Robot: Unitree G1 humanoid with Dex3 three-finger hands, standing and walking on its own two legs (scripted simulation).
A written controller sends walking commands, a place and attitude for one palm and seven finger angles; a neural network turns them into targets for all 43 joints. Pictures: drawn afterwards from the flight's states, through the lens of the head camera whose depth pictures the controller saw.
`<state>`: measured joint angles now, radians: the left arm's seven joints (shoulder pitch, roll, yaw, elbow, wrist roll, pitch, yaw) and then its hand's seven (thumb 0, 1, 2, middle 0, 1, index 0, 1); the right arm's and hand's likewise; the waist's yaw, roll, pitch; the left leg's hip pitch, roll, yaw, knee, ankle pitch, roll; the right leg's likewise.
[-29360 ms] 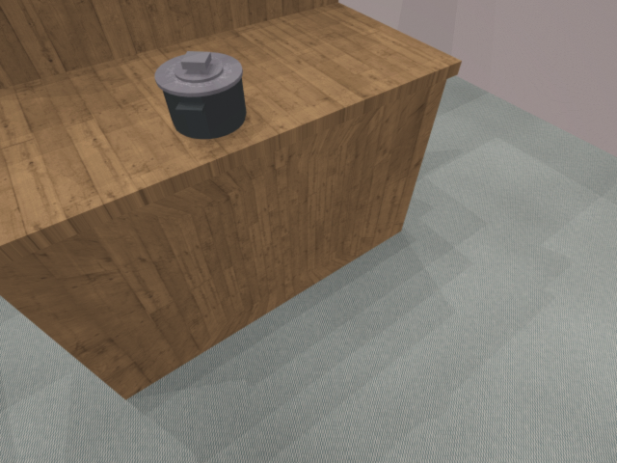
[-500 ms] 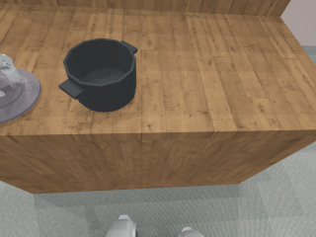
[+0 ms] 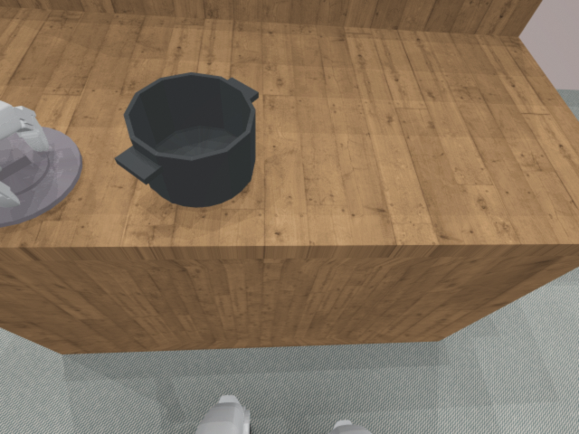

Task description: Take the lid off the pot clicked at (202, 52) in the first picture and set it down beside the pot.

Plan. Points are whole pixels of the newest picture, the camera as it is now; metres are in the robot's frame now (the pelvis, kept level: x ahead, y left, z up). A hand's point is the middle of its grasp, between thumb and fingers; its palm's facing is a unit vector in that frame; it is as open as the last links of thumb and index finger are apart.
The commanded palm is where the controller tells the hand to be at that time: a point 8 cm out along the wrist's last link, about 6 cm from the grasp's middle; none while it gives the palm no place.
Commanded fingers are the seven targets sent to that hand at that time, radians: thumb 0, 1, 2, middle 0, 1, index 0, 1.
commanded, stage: raise the empty hand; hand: left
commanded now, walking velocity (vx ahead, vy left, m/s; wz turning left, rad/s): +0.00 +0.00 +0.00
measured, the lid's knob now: (1, 160) +0.46 +0.39 +0.07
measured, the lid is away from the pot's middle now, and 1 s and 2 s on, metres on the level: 0.26 0.26 0.26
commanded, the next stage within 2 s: draw the hand back to the body in 1.36 s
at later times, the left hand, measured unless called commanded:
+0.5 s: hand out of the picture +0.42 +0.38 +0.13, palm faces -0.37 -0.14 -0.92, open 11.0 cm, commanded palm +0.45 +0.37 +0.20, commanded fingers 0.00 -0.07 0.76 -0.40 -0.77 -0.40 -0.77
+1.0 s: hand out of the picture +0.43 +0.39 +0.18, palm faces -0.32 -0.13 -0.94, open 11.1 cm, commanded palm +0.45 +0.37 +0.25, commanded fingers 0.00 -0.07 0.76 -0.40 -0.77 -0.40 -0.77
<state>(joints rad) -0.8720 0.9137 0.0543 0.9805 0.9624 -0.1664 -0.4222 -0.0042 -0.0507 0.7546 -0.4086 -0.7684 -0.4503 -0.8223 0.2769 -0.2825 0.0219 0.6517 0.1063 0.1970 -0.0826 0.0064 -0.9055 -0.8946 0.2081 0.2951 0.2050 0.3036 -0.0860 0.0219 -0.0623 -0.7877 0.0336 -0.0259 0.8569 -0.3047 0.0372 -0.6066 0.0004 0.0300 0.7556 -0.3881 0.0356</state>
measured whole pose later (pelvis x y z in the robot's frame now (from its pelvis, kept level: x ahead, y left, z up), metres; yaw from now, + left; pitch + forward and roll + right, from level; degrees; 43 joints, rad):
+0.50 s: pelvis +0.00 +0.01 +0.01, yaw +0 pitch +12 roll -5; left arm -0.89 0.92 0.06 0.95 0.95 -0.14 -0.45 0.00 -0.06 0.75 -0.41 -0.77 -0.41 -0.77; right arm 0.28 -0.28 0.03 0.66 0.11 0.18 -0.09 0.01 -0.91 -0.89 0.21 0.30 0.21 0.30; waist -0.08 0.02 -0.06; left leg -0.73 0.03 -0.02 0.81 -0.29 0.05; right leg -0.54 0.00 0.03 0.69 -0.36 0.03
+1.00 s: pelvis +0.00 +0.02 +0.02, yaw +1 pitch +10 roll -5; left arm -1.00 0.91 -0.02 0.94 0.95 -0.08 -0.49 0.00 -0.06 0.75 -0.41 -0.77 -0.41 -0.77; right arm 0.27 -0.28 0.04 0.65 0.11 0.18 -0.07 0.01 -0.91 -0.89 0.21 0.30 0.20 0.30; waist -0.07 0.03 -0.05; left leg -0.65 0.01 -0.02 0.73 -0.25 0.06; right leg -0.45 -0.03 0.03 0.59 -0.32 0.01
